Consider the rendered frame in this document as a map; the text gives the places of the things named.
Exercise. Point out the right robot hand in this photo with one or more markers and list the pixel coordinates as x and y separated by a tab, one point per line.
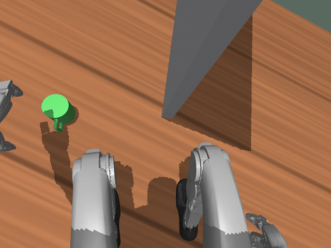
270	237

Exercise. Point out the right robot foot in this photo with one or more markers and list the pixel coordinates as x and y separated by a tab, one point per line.
181	201

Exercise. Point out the mug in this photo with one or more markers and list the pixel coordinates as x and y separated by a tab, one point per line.
59	109

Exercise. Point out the left robot hand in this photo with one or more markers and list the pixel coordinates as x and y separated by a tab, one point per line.
7	90

